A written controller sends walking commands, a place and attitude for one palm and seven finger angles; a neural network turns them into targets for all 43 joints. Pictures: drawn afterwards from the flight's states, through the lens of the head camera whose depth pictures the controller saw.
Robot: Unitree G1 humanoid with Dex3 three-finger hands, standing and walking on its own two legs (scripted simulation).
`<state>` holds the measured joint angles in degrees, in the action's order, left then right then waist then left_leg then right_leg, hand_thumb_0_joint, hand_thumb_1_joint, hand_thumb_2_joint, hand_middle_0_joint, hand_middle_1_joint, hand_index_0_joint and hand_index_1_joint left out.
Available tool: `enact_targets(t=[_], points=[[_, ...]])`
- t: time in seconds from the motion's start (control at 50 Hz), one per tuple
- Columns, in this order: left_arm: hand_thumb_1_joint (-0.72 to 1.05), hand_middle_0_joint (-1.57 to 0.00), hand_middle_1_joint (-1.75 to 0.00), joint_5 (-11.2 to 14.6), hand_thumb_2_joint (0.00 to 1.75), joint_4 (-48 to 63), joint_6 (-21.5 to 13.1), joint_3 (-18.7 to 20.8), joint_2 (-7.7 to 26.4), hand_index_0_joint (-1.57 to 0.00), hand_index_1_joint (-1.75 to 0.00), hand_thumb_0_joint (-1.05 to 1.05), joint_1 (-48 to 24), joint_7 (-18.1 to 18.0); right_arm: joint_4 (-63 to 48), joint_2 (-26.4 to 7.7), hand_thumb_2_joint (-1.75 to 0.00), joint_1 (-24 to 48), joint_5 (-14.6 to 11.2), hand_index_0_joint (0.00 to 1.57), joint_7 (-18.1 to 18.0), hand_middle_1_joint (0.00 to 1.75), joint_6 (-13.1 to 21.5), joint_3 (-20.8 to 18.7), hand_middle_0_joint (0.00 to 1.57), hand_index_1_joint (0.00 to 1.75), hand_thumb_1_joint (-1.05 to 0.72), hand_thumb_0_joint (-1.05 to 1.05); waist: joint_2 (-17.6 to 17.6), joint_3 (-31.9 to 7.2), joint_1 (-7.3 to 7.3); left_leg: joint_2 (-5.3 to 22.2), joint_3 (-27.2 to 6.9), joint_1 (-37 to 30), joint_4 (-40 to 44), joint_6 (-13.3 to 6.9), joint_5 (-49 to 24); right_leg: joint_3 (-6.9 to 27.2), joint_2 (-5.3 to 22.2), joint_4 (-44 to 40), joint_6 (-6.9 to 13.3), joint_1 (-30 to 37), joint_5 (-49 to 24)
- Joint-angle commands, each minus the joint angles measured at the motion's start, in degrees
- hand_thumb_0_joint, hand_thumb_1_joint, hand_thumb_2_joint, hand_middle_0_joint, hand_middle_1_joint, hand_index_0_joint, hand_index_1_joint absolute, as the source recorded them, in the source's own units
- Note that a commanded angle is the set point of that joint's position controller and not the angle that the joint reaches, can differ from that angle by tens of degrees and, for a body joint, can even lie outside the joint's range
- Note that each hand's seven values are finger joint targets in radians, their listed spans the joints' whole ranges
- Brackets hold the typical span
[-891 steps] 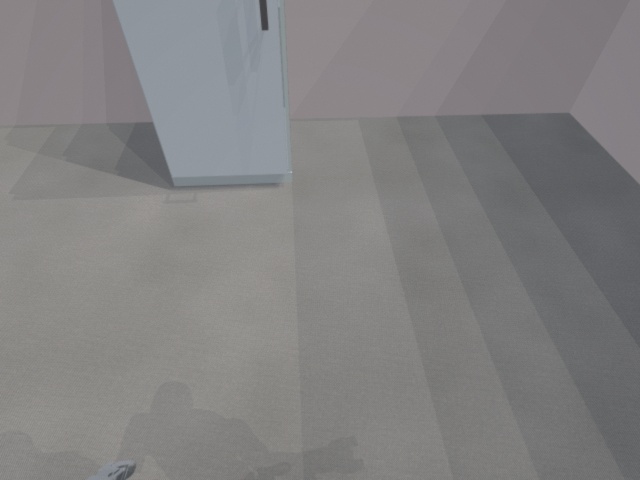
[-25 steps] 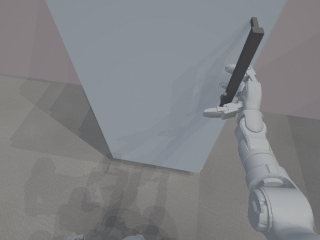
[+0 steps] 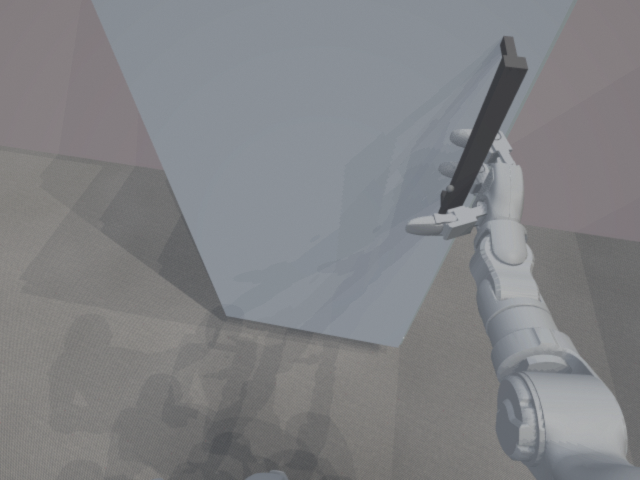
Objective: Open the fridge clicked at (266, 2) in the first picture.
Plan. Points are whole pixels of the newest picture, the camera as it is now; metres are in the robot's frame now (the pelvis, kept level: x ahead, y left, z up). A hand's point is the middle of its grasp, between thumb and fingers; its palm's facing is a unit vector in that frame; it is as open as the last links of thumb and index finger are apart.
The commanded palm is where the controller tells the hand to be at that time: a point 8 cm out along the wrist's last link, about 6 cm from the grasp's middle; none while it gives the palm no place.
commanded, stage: grip the handle and tug to test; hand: right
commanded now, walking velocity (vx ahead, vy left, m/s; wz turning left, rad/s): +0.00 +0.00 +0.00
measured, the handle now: (470, 148) +0.52 -0.11 +0.14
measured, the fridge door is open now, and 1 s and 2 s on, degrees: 0 0 1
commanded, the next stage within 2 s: pull the door a little, standing still in 1.42 s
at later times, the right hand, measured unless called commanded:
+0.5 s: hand (445, 185) +0.47 -0.08 +0.11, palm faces +0.03 +1.00 +0.00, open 8.5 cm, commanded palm +0.45 -0.14 +0.11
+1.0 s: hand (445, 185) +0.47 -0.08 +0.11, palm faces +0.04 +1.00 +0.00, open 5.3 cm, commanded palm +0.44 -0.14 +0.11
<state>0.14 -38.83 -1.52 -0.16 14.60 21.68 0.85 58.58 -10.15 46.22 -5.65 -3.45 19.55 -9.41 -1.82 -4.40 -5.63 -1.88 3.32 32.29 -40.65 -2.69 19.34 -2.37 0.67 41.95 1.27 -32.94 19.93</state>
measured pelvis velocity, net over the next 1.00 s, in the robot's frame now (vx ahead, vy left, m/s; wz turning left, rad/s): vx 0.00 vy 0.00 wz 0.00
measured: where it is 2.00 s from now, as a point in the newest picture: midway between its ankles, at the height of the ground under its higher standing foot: outside the picture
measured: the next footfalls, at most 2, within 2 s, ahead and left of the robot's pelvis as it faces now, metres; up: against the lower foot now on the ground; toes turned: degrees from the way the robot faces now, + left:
none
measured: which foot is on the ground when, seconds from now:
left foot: down 0.00-1.00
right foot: down 0.00-1.00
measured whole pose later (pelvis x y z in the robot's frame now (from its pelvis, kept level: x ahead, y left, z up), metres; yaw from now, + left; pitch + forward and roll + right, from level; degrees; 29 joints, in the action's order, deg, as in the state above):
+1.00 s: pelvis +0.00 +0.00 +0.00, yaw +0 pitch +11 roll +0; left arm -0.1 -38.3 -1.1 -0.2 14.4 21.0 0.8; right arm 57.3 -9.5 45.7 -5.2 -4.8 18.5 -9.6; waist -1.7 -4.5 -5.6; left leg -2.1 3.3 31.8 -40.4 -3.0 19.6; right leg -2.3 0.8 41.4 1.0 -32.3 20.0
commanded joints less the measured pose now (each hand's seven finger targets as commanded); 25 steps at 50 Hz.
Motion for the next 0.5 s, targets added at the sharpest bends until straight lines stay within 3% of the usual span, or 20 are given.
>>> enact_targets(t=[0.0,0.02,0.12,0.18,0.24,0.3,0.34,0.38,0.4,0.44,0.48], points=[[0.90,-0.20,-0.30,0.1,0.90,5.0,-1.4,2.7,7.7,-0.20,-0.30,0.00,4.1,-0.5,-13.0,-8.4,-0.32,29.0,-0.4,0.30,-0.3,1.21,3.5,-1.5,0.30,1.21,0.45,0.00,3.8,-21.7,-1.18,-0.2,-3.0,-9.7,4.8,1.8,-20.3,2.2,-1.3,-3.6,0.9,11.1,-13.8],[0.90,-0.20,-0.30,0.0,0.90,5.1,-1.6,2.7,7.5,-0.20,-0.30,0.00,3.8,-0.4,-12.6,-7.5,-0.34,28.2,-0.5,0.31,-0.4,1.21,3.5,-1.4,0.31,1.21,0.41,0.00,3.1,-21.0,-0.68,-0.4,-2.9,-9.0,4.8,1.8,-19.7,2.2,-1.4,-3.5,0.8,11.0,-13.4],[0.90,-0.20,-0.30,-0.2,0.90,5.3,-1.4,2.5,7.6,-0.20,-0.30,0.00,3.9,-0.2,-12.6,-9.9,-0.44,26.5,0.6,0.33,-0.8,1.25,4.3,-2.9,0.33,1.25,0.17,0.00,2.6,-20.9,0.00,-0.3,-3.0,-9.5,4.2,1.6,-20.7,2.1,-1.4,-3.2,0.8,10.3,-14.4],[0.90,-0.20,-0.30,-0.1,0.90,5.4,-1.2,2.5,7.5,-0.20,-0.30,0.00,3.8,-0.2,-11.9,-7.9,-0.50,27.8,1.2,0.35,-0.6,1.27,4.0,-0.7,0.35,1.27,0.03,0.00,1.2,-19.8,-0.88,-0.3,-2.6,-7.5,4.1,1.4,-19.2,2.5,-1.2,-3.2,0.6,10.9,-14.0],[0.90,-0.20,-0.30,-0.2,0.90,5.4,-1.5,2.8,7.5,-0.20,-0.30,0.00,4.0,0.0,-13.9,-4.8,-0.56,29.8,0.4,0.36,-0.7,1.29,3.9,1.4,0.36,1.29,-0.11,0.00,0.5,-22.2,-1.43,-0.6,-2.0,-5.8,3.9,1.3,-18.6,3.1,-0.9,-2.9,0.3,14.3,-15.4],[0.90,-0.20,-0.30,-0.2,0.90,5.0,-1.5,3.1,7.8,-0.20,-0.30,0.00,4.4,-0.1,-14.0,-5.9,-0.62,28.9,-0.5,0.38,-1.0,1.31,3.9,-0.4,0.38,1.31,-0.25,0.00,2.9,-23.5,-1.17,-0.8,-1.9,-6.8,3.6,1.4,-20.3,3.4,-0.7,-2.6,0.3,14.7,-17.6],[0.90,-0.20,-0.30,-0.3,0.90,5.0,-1.5,2.9,7.6,-0.20,-0.30,0.00,4.3,0.0,-13.7,-5.1,-0.66,28.8,-0.3,0.39,-1.2,1.32,3.6,0.4,0.39,1.32,-0.34,0.00,2.6,-22.2,-1.20,-0.8,-1.8,-6.8,3.6,1.4,-20.2,3.2,-0.8,-2.8,0.3,13.6,-17.0],[0.90,-0.20,-0.30,-0.4,0.90,4.9,-1.5,2.9,7.7,-0.20,-0.30,0.00,4.4,0.0,-13.7,-6.5,-0.70,28.4,0.4,0.40,-1.6,1.33,3.7,-0.4,0.40,1.33,-0.43,0.00,2.2,-21.9,-0.82,-0.7,-2.0,-6.9,3.4,1.4,-20.4,3.1,-0.9,-2.8,0.4,13.0,-17.0],[0.90,-0.20,-0.30,-0.4,0.90,4.9,-1.3,2.9,7.7,-0.20,-0.30,0.00,4.5,0.0,-12.9,-7.3,-0.72,27.2,0.7,0.41,-1.9,1.34,3.6,-1.3,0.41,1.34,-0.48,0.00,3.8,-21.7,-0.49,-0.7,-1.9,-7.6,3.3,1.3,-20.9,3.1,-0.9,-2.8,0.4,12.3,-17.3],[0.90,-0.20,-0.30,-0.5,0.90,5.1,-1.1,2.7,7.6,-0.20,-0.30,0.00,4.3,0.0,-12.9,-7.2,-0.76,27.7,1.1,0.42,-2.2,1.35,3.4,-1.0,0.42,1.35,-0.57,0.00,2.8,-21.2,-0.80,-0.5,-2.2,-7.5,3.6,1.4,-20.8,2.7,-1.1,-2.8,0.5,11.7,-16.5],[0.90,-0.20,-0.30,-0.5,0.90,5.3,-0.9,2.7,7.5,-0.20,-0.30,0.00,4.3,0.0,-12.7,-8.1,-0.80,26.4,1.5,0.43,-2.4,1.37,3.4,-1.8,0.43,1.37,-0.67,0.00,2.9,-21.0,-0.19,-0.5,-2.3,-8.6,3.4,1.3,-21.1,2.6,-1.2,-3.0,0.5,11.0,-16.5]])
